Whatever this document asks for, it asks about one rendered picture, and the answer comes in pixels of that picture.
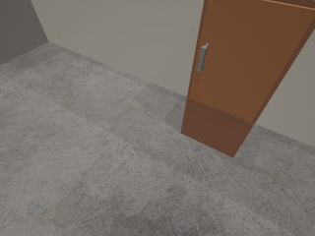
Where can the handle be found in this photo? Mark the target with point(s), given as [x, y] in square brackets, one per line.
[202, 57]

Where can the cupboard door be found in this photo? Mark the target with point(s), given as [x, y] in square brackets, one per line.
[250, 42]

